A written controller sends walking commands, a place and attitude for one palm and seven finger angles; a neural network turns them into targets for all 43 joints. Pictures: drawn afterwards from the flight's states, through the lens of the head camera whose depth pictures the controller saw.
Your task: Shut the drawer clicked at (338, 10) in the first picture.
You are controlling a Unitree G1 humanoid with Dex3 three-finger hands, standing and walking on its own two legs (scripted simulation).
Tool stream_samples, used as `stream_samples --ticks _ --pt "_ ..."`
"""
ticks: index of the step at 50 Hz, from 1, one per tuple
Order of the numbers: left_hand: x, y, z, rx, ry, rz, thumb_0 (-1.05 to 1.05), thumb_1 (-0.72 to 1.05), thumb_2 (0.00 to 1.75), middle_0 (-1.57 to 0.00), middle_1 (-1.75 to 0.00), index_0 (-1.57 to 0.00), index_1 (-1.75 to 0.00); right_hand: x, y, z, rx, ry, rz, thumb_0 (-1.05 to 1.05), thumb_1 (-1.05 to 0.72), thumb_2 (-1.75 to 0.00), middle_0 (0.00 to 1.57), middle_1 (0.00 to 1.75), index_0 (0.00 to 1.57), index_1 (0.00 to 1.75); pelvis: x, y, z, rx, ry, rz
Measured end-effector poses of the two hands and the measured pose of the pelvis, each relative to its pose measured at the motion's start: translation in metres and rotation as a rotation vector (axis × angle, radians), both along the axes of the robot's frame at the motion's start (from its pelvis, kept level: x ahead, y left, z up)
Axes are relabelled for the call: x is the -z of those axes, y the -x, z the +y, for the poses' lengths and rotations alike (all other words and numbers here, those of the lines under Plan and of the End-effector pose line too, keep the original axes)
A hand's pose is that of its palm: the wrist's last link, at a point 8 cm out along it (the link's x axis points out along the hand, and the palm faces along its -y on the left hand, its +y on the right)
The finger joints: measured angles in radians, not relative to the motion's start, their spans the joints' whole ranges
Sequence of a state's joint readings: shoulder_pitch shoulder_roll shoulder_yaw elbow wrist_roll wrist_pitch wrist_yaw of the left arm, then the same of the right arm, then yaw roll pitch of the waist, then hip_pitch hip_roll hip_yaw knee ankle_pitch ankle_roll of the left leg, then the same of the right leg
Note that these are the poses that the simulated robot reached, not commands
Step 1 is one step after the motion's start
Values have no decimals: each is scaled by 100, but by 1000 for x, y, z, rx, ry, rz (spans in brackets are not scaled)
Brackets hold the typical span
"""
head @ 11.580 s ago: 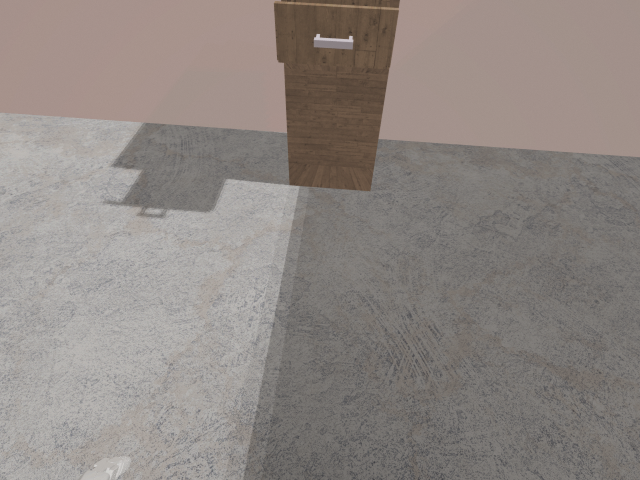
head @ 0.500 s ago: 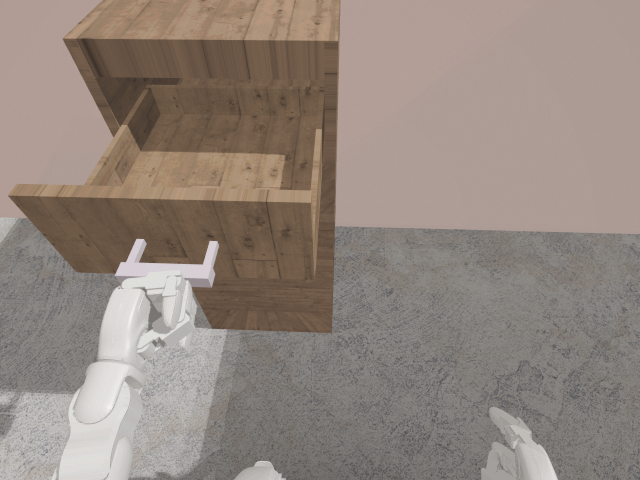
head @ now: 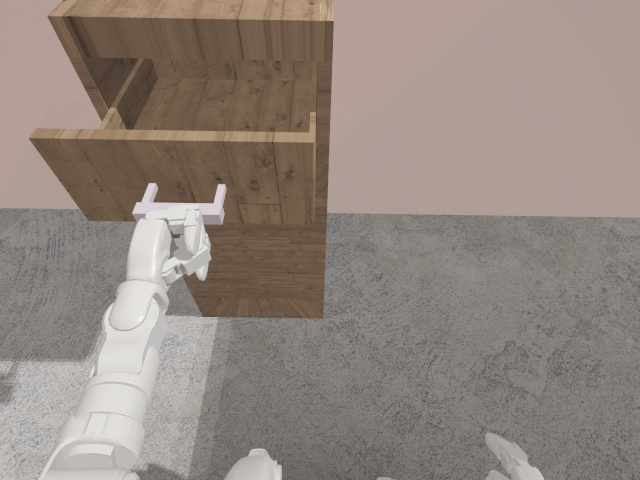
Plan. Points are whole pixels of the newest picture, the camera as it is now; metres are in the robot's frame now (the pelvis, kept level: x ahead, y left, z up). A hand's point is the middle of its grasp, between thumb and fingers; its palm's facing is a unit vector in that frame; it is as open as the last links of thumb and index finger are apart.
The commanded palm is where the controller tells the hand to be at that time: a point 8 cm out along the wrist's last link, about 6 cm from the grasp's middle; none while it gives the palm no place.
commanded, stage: push the drawer shut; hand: left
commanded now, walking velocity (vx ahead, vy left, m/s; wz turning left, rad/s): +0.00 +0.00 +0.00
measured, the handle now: (183, 202) +0.46 +0.19 +0.08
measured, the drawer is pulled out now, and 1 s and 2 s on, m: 0.19 0.07 0.00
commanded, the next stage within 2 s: pull the fist back off the drawer in 1.86 s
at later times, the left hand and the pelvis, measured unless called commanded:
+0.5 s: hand (211, 214) +0.44 +0.15 +0.08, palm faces -0.01 -1.00 -0.03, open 2.9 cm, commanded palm +0.43 +0.20 +0.08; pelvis +0.01 +0.00 +0.00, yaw -1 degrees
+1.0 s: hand (217, 182) +0.50 +0.15 +0.08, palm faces +0.00 -1.00 -0.02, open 3.0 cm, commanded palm +0.49 +0.20 +0.08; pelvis +0.01 +0.00 -0.01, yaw -2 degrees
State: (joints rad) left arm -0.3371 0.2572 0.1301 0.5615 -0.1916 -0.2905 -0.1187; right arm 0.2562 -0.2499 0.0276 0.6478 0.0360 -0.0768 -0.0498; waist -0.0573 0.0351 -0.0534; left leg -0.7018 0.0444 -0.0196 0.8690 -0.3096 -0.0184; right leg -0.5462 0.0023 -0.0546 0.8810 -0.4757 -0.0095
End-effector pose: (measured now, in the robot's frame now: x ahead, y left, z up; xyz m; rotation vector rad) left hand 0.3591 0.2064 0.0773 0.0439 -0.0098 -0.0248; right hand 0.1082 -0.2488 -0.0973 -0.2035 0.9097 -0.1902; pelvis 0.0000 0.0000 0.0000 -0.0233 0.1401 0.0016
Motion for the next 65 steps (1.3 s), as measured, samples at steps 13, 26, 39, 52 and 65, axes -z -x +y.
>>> stream_samples --ticks 13,26,39,52,65 --pt "0 -35 1 -2 11 2 -3 81 93 -140 -160 -140 -160 6 30 -5 54 2 119 1 -91 -90 20 30 20 30 0 -8 3 14 1 31" --pt "1 -61 1 -19 16 8 -3 80 93 -140 -160 -140 -160 11 35 -7 70 0 169 1 -91 -90 20 30 20 30 3 -11 2 15 3 58" --pt "-1 -91 0 -19 19 18 -1 80 94 -140 -160 -140 -160 18 58 -11 100 2 235 1 -91 -90 20 30 20 30 8 -9 -1 22 6 91" --pt "-2 -121 0 -22 26 23 0 79 93 -140 -160 -140 -160 23 99 -13 150 16 344 1 -91 -90 20 30 20 29 15 -7 0 30 15 136" --pt "-4 -149 -2 -33 25 36 1 79 93 -140 -160 -140 -160 24 126 -5 177 20 416 1 -91 -90 20 30 20 30 21 -6 5 35 27 179"
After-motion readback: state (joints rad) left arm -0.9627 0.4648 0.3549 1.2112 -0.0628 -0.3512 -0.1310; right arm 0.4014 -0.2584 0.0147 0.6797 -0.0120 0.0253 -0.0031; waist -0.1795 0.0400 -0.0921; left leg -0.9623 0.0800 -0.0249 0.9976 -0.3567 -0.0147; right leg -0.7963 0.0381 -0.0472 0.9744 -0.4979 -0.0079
